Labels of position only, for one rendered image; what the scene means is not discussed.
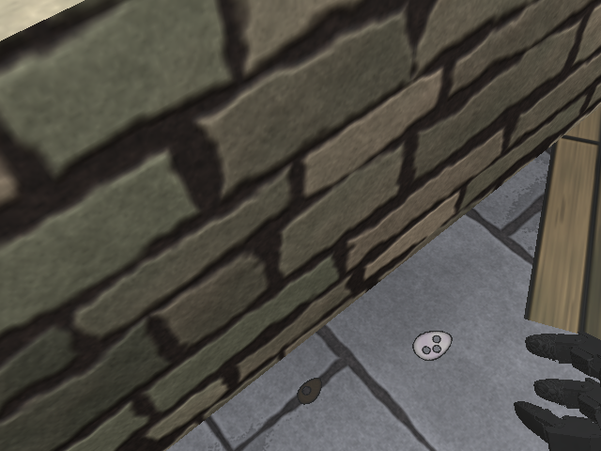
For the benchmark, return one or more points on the right robot hand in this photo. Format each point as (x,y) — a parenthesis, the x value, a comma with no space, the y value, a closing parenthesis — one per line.
(569,433)

